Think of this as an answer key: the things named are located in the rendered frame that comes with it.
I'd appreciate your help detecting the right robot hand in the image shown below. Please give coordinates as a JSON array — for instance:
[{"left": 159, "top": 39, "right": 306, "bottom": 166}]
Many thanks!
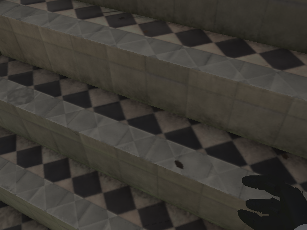
[{"left": 238, "top": 173, "right": 307, "bottom": 230}]

